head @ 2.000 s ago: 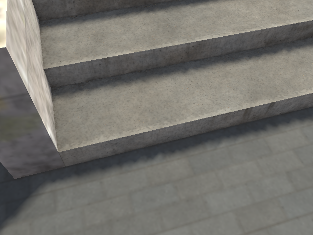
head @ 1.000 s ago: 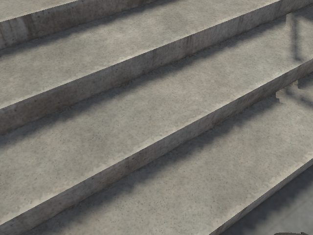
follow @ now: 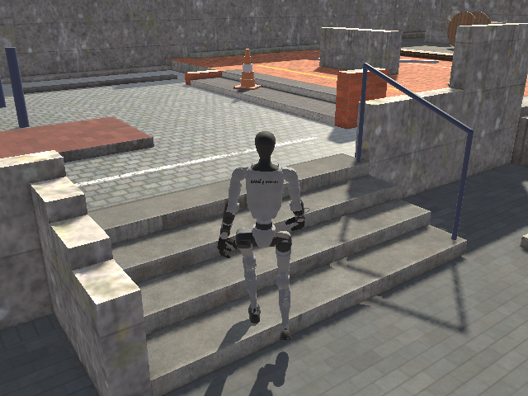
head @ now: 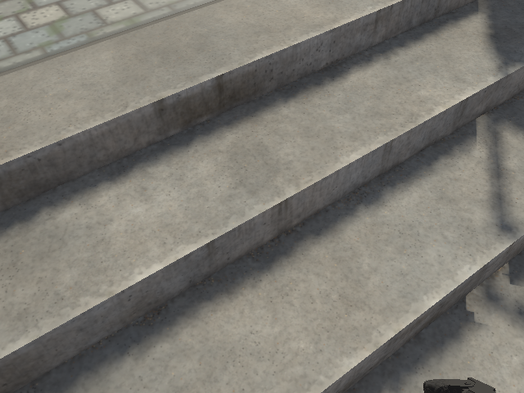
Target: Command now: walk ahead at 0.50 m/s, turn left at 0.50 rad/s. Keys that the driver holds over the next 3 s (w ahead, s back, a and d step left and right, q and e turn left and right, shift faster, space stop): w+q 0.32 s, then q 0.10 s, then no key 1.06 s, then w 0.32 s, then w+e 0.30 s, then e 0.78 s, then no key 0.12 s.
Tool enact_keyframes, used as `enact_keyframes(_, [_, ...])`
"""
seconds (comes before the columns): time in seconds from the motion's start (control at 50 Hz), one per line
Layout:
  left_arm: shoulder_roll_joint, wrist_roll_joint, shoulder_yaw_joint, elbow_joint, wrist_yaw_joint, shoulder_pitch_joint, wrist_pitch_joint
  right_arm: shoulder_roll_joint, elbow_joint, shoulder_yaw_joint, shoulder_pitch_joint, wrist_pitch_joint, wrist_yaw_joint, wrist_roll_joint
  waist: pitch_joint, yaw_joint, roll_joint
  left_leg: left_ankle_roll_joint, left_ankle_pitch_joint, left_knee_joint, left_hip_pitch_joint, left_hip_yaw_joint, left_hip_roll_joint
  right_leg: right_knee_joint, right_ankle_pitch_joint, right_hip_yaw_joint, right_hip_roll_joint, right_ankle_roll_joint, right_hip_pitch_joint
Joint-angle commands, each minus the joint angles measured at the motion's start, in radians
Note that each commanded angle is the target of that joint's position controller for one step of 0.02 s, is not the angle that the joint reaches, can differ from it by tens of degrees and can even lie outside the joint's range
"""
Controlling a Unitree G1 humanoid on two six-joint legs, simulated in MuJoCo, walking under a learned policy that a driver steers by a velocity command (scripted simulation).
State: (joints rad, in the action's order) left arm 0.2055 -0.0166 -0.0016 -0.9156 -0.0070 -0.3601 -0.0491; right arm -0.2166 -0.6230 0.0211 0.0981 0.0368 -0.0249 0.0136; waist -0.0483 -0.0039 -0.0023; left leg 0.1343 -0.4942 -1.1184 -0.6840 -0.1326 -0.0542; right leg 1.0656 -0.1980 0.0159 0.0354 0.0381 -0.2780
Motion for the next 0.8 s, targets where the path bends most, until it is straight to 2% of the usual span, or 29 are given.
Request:
enact_keyframes(0.02, [0.088, 0.037, 0.029, 0.195, 0.053, 0.188, -0.082, -0.125, -0.077, -0.047, 0.298, 0.014, 0.003, 0.008, 0.035, -0.075, 0.019, 0.187, -0.044, 0.786, 0.454, 0.901, 0.319, 0.698, -0.08, 0.124, -0.052, 0.031, -0.636])
enact_keyframes(0.04, [0.055, 0.028, 0.022, 0.222, 0.043, 0.213, -0.079, -0.065, -0.101, -0.031, 0.254, 0.019, -0.011, 0.006, 0.125, -0.005, -0.045, 0.128, 0.069, 0.77, 0.321, 0.699, 0.253, 0.664, -0.057, 0.076, -0.016, 0.046, -0.643])
enact_keyframes(0.08, [0.003, 0.024, 0.002, 0.237, 0.038, 0.123, -0.056, 0.015, -0.126, -0.012, 0.205, 0.018, -0.024, 0.008, 0.104, 0.08, 0.046, 0.081, 0.141, 0.779, 0.258, 0.502, 0.159, 0.766, -0.056, 0.046, 0.001, 0.064, -0.636])
enact_keyframes(0.12, [-0.019, 0.007, -0.019, 0.275, 0.036, 0.15, -0.052, -0.009, -0.16, -0.022, 0.232, 0.014, -0.026, -0.015, 0.092, 0.088, 0.025, 0.069, 0.19, 0.782, 0.279, 0.432, 0.128, 0.716, -0.008, 0.017, 0.019, 0.053, -0.712])
enact_keyframes(0.14, [0.008, 0.001, -0.021, 0.29, 0.034, 0.165, -0.053, -0.053, -0.147, -0.035, 0.208, 0.015, -0.024, -0.02, 0.098, 0.095, -0.003, 0.067, 0.2, 0.826, 0.249, 0.394, 0.107, 0.53, 0.032, -0.006, 0.038, 0.039, -0.692])
enact_keyframes(0.2, [0.03, -0.031, -0.018, 0.336, 0.022, 0.292, -0.062, -0.084, -0.137, -0.049, 0.27, 0.024, 0.018, -0.023, 0.019, 0.035, 0.036, 0.082, 0.478, 0.862, 0.242, 0.361, 0.086, 0.231, 0.216, -0.087, 0.018, -0.044, -0.534])
enact_keyframes(0.26, [0.0, 0.008, -0.023, 0.371, 0.011, 0.451, -0.064, -0.102, -0.158, -0.065, 0.383, 0.024, 0.047, -0.027, -0.009, -0.05, 0.116, 0.079, 0.649, 0.87, 0.441, 0.378, 0.125, -0.143, 0.215, -0.097, -0.037, -0.093, -0.457])
enact_keyframes(0.3, [0.029, 0.034, -0.01, 0.361, 0.025, 0.452, -0.053, -0.101, -0.163, -0.065, 0.431, 0.007, 0.061, -0.018, -0.021, -0.054, 0.172, 0.095, 0.654, 0.818, 0.633, 0.47, 0.198, -0.21, 0.121, -0.056, -0.046, -0.092, -0.5])
enact_keyframes(0.32, [0.037, 0.039, -0.008, 0.38, 0.032, 0.503, -0.052, -0.101, -0.168, -0.069, 0.478, -0.008, 0.061, -0.031, 0.008, -0.073, 0.152, 0.106, 0.623, 0.808, 0.731, 0.519, 0.204, -0.259, -0.033, -0.093, -0.071, -0.094, -0.583])
enact_keyframes(0.34, [0.046, 0.028, 0.001, 0.394, 0.037, 0.56, -0.063, -0.067, -0.181, -0.062, 0.533, -0.028, 0.06, -0.033, 0.031, -0.1, 0.116, 0.082, 0.845, 0.739, 0.825, 0.531, 0.17, -0.303, -0.116, -0.136, -0.107, -0.083, -0.599])
enact_keyframes(0.36, [0.062, 0.012, 0.014, 0.387, 0.042, 0.535, -0.082, -0.054, -0.176, -0.057, 0.502, -0.04, 0.061, -0.022, -0.013, -0.075, 0.126, 0.028, 1.195, 0.652, 0.825, 0.498, 0.133, -0.401, -0.06, -0.147, -0.147, -0.058, -0.425])
enact_keyframes(0.38, [0.077, 0.002, 0.028, 0.385, 0.038, 0.515, -0.089, -0.097, -0.166, -0.068, 0.477, -0.048, 0.064, -0.017, -0.055, -0.059, 0.175, -0.02, 1.441, 0.557, 0.809, 0.486, 0.104, -0.516, -0.002, -0.139, -0.177, -0.06, -0.254])
enact_keyframes(0.42, [0.15, 0.028, 0.069, 0.29, 0.007, 0.208, -0.079, -0.145, -0.079, -0.081, 0.249, -0.032, 0.064, -0.019, -0.148, 0.103, 0.226, -0.083, 1.248, 0.308, 0.581, 0.508, 0.043, -0.862, 0.408, 0.016, -0.056, -0.024, 0.239])
enact_keyframes(0.44, [0.207, 0.038, 0.082, 0.227, -0.022, 0.009, -0.059, -0.088, -0.055, -0.067, 0.214, -0.003, 0.051, 0.018, -0.235, 0.155, 0.082, -0.125, 0.466, 0.026, 0.197, 0.412, -0.02, -0.741, 0.883, 0.117, 0.153, 0.032, 0.683])
enact_keyframes(0.46, [0.229, -0.006, 0.08, 0.193, -0.033, -0.104, -0.032, 0.038, -0.055, -0.036, 0.343, 0.037, 0.048, 0.028, -0.331, 0.108, -0.18, -0.154, -0.28, -0.306, -0.248, 0.372, -0.114, -0.42, 1.644, 0.355, 0.464, 0.194, 1.021])
enact_keyframes(0.48, [0.188, -0.057, 0.082, 0.215, -0.046, -0.132, 0.012, -0.056, -0.064, -0.051, 0.323, 0.059, 0.039, -0.014, -0.388, 0.166, -0.152, -0.201, -0.267, -0.656, -0.326, 0.354, -0.057, -0.447, 1.599, 0.341, 0.541, 0.296, 0.92])
enact_keyframes(0.5, [0.18, -0.059, 0.09, 0.221, -0.057, -0.058, 0.026, -0.081, -0.014, -0.054, 0.224, 0.051, 0.049, -0.07, -0.338, 0.155, -0.258, -0.222, -0.26, -0.828, -0.472, 0.293, -0.01, -0.543, 1.18, 0.343, 0.518, 0.329, 0.879])
enact_keyframes(0.52, [0.134, -0.028, 0.081, 0.207, -0.067, 0.006, 0.035, -0.024, 0.013, -0.032, 0.135, 0.02, 0.065, -0.077, -0.212, 0.128, -0.269, -0.232, -0.304, -0.959, -0.57, 0.238, 0.025, -0.663, 0.808, 0.307, 0.46, 0.273, 0.756])
enact_keyframes(0.56, [0.046, 0.02, 0.04, 0.157, -0.066, 0.098, 0.04, 0.062, 0.095, 0.012, 0.022, -0.026, 0.063, -0.045, 0.063, 0.034, -0.159, -0.202, -0.342, -1.018, -0.542, 0.251, 0.064, -0.825, 0.438, 0.182, 0.369, 0.139, 0.344])
enact_keyframes(0.6, [0.062, 0.037, 0.035, 0.134, -0.047, 0.195, 0.039, 0.115, 0.186, 0.047, -0.018, -0.03, 0.047, -0.028, 0.193, -0.056, -0.11, -0.157, -0.215, -0.782, -0.381, 0.195, 0.077, -0.912, 0.348, -0.016, 0.239, 0.055, -0.054])
enact_keyframes(0.64, [0.154, 0.02, 0.047, 0.139, -0.043, 0.23, 0.047, 0.087, 0.226, 0.064, 0.035, -0.004, 0.024, -0.008, 0.086, -0.13, -0.096, -0.147, 0.027, -0.222, 0.096, 0.033, 0.076, -0.983, 0.399, -0.153, 0.087, 0.089, -0.338])
enact_keyframes(0.66, [0.207, 0.012, 0.064, 0.139, -0.032, 0.165, 0.026, 0.044, 0.208, 0.037, 0.042, 0.016, 0.029, -0.007, -0.014, -0.118, -0.132, -0.141, 0.157, -0.155, 0.299, 0.014, 0.037, -0.968, 0.704, -0.086, 0.121, 0.123, -0.303])
enact_keyframes(0.68, [0.283, 0.002, 0.086, 0.137, -0.013, 0.185, 0.002, -0.006, 0.133, 0.005, 0.166, 0.015, 0.04, 0.007, -0.138, -0.16, -0.18, -0.124, 0.176, -0.198, 0.366, -0.017, -0.002, -0.895, 1.166, -0.107, 0.163, 0.146, -0.13])
enact_keyframes(0.7, [0.3, 0.023, 0.091, 0.137, -0.007, 0.218, -0.008, -0.037, 0.083, -0.011, 0.295, 0.013, 0.043, 0.02, -0.191, -0.208, -0.213, -0.1, 0.183, -0.042, 0.345, 0.005, -0.007, -0.761, 1.413, -0.112, 0.173, 0.125, 0.075])
enact_keyframes(0.72, [0.257, 0.05, 0.08, 0.129, -0.001, 0.19, -0.015, -0.077, 0.044, -0.029, 0.365, 0.006, 0.044, 0.025, -0.255, -0.224, -0.179, -0.077, 0.276, 0.151, 0.37, 0.046, -0.016, -0.606, 1.499, -0.081, 0.182, 0.099, 0.242])
enact_keyframes(0.74, [0.23, 0.048, 0.075, 0.123, 0.002, 0.121, -0.021, -0.165, 0.059, -0.057, 0.328, -0.009, 0.054, 0.033, -0.254, -0.196, -0.051, -0.021, 0.617, 0.263, 0.472, 0.24, 0.046, -0.419, 1.242, -0.052, 0.164, 0.053, 0.172])
enact_keyframes(0.76, [0.121, 0.021, 0.042, 0.145, 0.02, 0.05, -0.019, -0.273, 0.043, -0.082, 0.334, -0.033, 0.069, 0.063, -0.37, -0.14, 0.475, 0.244, 1.081, 0.567, 0.661, 0.739, 0.377, 0.093, -0.069, -0.063, -0.077, -0.05, -0.126])
enact_keyframes(0.78, [0.186, 0.015, 0.068, 0.06, 0.05, -0.042, -0.016, -0.194, 0.077, -0.059, 0.247, -0.027, 0.061, 0.084, -0.474, -0.105, 0.316, 0.299, 0.944, 0.615, 0.575, 0.92, 0.418, 0.483, -0.299, 0.16, -0.115, -0.065, -0.136])
enact_keyframes(0.8, [0.164, 0.045, 0.066, 0.099, 0.058, 0.025, -0.002, -0.161, 0.085, -0.053, 0.126, -0.016, 0.045, 0.037, -0.297, -0.075, 0.215, 0.252, 0.67, 0.607, 0.434, 0.8, 0.386, 0.616, -0.333, 0.165, -0.112, -0.058, -0.28])
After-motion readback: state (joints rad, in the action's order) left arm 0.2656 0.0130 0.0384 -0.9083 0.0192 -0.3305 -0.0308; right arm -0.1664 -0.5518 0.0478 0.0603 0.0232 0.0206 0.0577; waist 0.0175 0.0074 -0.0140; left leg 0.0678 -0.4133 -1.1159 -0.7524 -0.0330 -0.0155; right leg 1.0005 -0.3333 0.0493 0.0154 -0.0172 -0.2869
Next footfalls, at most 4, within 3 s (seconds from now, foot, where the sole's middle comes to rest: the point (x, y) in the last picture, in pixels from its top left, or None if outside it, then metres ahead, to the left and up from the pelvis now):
0.30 right None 0.38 -0.15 -0.60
0.44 right None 0.36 -0.15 -0.69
0.72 left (197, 386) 0.47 0.17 -0.56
1.16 right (297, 341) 0.57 -0.04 -0.56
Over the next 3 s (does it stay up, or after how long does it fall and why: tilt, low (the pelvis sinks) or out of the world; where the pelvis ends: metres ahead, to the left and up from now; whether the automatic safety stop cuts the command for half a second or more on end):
stays up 1.04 0.24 0.40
